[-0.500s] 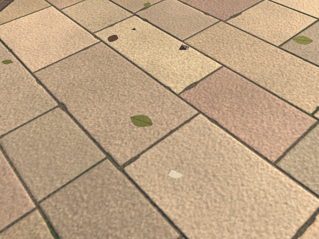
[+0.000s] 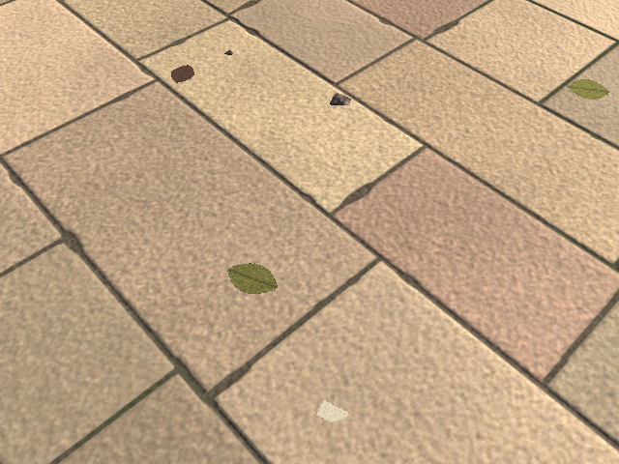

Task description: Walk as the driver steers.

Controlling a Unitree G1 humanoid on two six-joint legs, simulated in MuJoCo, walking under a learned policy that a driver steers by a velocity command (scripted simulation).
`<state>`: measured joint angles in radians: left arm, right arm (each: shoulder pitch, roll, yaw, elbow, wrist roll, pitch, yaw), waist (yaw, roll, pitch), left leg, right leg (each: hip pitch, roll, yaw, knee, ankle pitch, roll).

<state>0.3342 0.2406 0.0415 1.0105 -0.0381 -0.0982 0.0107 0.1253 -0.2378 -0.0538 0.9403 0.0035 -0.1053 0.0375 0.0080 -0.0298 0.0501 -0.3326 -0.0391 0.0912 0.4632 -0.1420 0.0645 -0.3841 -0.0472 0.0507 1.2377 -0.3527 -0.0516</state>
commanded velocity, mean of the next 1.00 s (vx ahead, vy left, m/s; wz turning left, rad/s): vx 0.50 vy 0.00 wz -0.43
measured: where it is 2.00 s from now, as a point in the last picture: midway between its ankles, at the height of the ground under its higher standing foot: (424, 309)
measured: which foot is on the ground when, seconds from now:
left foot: down 0.00-0.44, up 0.46-0.88, down 0.90-1.00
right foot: up 0.00-0.40, down 0.42-0.92, up 0.94-1.00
